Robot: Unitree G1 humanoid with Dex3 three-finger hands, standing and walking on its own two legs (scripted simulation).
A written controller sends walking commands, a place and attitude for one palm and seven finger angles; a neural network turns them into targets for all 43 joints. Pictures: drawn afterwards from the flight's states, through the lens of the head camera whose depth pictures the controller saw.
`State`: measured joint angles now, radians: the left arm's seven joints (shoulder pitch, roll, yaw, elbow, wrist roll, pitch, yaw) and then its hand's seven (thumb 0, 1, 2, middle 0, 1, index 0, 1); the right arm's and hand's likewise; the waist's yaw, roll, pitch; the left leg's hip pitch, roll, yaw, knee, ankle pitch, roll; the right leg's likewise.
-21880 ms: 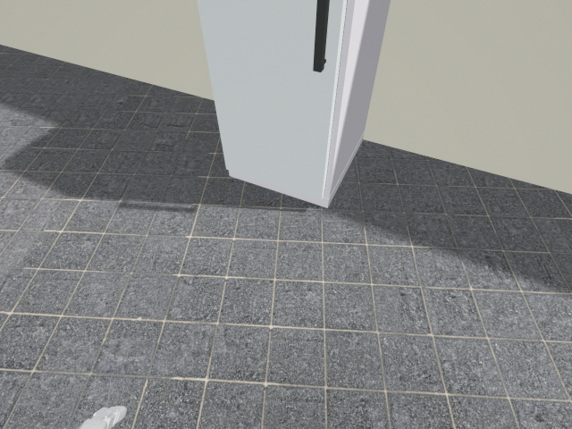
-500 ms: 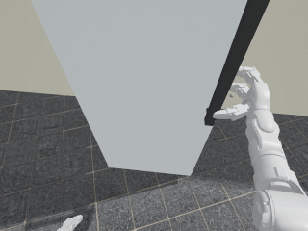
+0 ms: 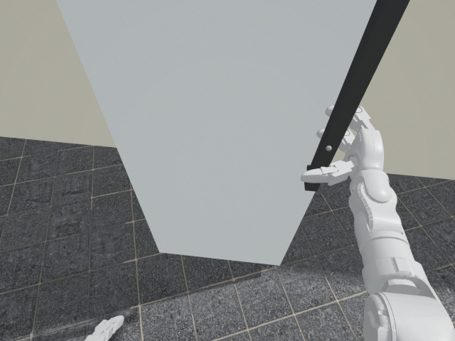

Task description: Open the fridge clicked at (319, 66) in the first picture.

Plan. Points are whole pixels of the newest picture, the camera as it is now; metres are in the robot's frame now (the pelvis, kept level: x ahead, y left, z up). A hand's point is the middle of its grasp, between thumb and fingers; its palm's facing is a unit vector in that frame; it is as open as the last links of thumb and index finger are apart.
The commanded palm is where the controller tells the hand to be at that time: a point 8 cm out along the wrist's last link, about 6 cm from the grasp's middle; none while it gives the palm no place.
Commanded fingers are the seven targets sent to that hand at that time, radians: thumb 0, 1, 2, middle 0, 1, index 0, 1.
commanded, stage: slide the fingers in behind the handle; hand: right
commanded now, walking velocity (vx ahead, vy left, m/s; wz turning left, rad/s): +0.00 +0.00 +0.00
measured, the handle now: (346, 91) +0.49 -0.14 +0.21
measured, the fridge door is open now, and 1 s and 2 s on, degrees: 0 0 0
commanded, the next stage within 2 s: grip the handle and tug to test in 0.60 s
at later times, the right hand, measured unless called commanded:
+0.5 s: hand (330, 148) +0.43 -0.13 +0.13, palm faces +0.01 +1.00 +0.00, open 14.0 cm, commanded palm +0.41 -0.18 +0.13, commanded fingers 0.00 0.50 -0.30 0.30 1.20 0.30 1.20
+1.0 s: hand (334, 147) +0.44 -0.14 +0.13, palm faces +0.00 +1.00 +0.01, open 11.8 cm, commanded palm +0.41 -0.19 +0.13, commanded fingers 0.00 -0.25 -0.62 0.38 1.31 0.38 1.31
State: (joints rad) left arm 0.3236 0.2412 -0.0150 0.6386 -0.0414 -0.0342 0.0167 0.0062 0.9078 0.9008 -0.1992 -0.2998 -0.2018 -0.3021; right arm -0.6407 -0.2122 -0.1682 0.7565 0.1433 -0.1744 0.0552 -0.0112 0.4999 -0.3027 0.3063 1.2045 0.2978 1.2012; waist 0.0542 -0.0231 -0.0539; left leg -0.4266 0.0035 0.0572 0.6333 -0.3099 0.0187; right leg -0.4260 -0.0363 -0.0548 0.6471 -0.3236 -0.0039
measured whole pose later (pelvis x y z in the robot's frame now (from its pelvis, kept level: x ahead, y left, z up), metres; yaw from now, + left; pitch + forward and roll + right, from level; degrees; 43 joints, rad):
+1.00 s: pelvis +0.00 -0.01 +0.00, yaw +0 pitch +6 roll +1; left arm 0.32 0.24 -0.01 0.64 -0.04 -0.04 0.02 0.01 0.91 0.90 -0.20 -0.30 -0.20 -0.30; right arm -0.66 -0.22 -0.17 0.77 0.15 -0.19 0.05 -0.01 0.17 -0.44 0.34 1.25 0.33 1.25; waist 0.06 -0.02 -0.05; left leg -0.43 0.01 0.05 0.62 -0.30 0.00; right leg -0.44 -0.03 -0.06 0.65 -0.33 -0.02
